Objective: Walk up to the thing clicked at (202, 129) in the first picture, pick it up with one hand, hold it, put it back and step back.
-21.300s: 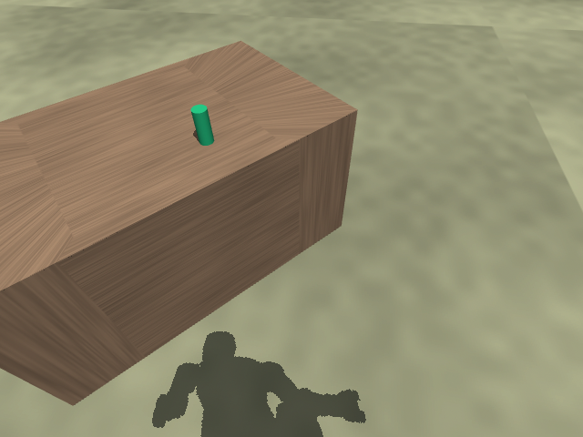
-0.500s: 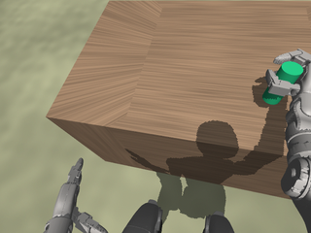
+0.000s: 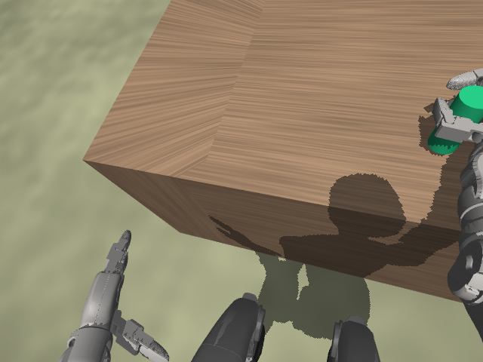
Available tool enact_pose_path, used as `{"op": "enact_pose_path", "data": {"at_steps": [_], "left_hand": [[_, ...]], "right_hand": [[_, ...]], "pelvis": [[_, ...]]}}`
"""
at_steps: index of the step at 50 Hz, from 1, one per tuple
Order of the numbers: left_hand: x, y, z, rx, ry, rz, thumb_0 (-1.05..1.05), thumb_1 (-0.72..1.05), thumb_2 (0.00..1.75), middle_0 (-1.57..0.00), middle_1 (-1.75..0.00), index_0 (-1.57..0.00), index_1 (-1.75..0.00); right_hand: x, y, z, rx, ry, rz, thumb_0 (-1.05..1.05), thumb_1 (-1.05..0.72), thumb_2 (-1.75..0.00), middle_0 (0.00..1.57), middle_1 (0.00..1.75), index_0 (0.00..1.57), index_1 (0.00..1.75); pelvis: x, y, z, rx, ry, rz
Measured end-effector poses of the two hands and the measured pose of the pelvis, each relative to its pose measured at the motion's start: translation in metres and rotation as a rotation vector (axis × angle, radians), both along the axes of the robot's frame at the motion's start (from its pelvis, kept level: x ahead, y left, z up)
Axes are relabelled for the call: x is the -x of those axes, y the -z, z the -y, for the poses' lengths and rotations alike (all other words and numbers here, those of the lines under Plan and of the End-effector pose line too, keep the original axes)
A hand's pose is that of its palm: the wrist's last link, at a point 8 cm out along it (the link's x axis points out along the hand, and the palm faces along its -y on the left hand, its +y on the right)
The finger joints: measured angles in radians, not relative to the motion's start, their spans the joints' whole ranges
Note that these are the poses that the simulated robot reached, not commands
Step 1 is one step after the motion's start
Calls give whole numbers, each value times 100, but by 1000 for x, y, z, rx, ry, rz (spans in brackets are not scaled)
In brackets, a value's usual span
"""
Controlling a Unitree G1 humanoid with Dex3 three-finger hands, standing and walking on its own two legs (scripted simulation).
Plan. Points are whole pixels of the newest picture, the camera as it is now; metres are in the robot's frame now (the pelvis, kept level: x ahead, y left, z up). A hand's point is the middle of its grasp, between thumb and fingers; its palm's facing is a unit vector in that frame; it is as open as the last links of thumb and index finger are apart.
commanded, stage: lower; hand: right
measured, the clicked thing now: (457, 122) +0.53 -0.21 +0.01
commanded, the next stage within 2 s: loosen in 0.34 s
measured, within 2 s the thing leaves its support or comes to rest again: rests again in 0.18 s
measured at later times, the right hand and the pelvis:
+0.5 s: hand (450, 116) +0.53 -0.20 +0.02, palm faces +0.21 +0.98 -0.01, open 6.0 cm; pelvis -0.01 +0.00 -0.02, yaw +0 degrees
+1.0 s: hand (449, 116) +0.54 -0.20 +0.01, palm faces +0.21 +0.98 -0.01, open 11.7 cm; pelvis +0.00 +0.01 -0.02, yaw +0 degrees
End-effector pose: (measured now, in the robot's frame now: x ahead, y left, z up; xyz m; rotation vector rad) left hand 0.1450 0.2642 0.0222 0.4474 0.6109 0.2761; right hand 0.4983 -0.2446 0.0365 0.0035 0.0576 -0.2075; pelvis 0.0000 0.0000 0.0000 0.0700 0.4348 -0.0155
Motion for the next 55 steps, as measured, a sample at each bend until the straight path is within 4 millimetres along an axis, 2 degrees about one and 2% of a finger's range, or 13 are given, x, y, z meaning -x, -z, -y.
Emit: {"op": "enact_pose_path", "data": {"at_steps": [11, 27, 35, 41, 48, 55], "left_hand": [[8, 3, -7, -32, -9, -13, -1, -53, 5, -6, -5, -6, -5], [5, 7, 0, -24, 15, 7, -1, -53, 4, -6, -5, -6, -5], [11, 6, -2, -32, 8, -7, -1, -51, 3, -7, -6, -7, -5], [10, 8, -4, -39, 5, -17, -1, -52, 4, -7, -6, -7, -5], [4, 4, 0, -27, 14, 5, -1, -54, 5, -7, -6, -6, -6], [4, 6, -5, -35, 0, -18, -1, -54, 6, -7, -6, -6, -6]], "right_hand": [[-4, 13, -1, 8, -1, 6, -1, -3, -120, 96, 119, 97, 118], [-4, 20, 1, 15, 4, 26, -1, -4, -118, 97, 118, 97, 116], [-4, 19, 3, 12, 12, 19, 0, -8, -91, 102, 102, 102, 100], [-8, 21, 1, 19, 0, 20, 0, 3, -63, 102, 83, 101, 83], [-8, 23, 0, 6, 2, 0, -1, 20, -35, 83, 57, 81, 57], [-9, 23, 3, 4, 9, 18, -1, 32, -20, 56, 36, 55, 36]], "pelvis": [[6, 11, -2, -3, -3, -21], [9, 20, -4, -9, 2, -34], [10, 21, -6, -10, 4, -34], [9, 22, -6, -11, 2, -40], [5, 20, -5, -10, 1, -39], [2, 19, -5, -11, 0, -40]]}}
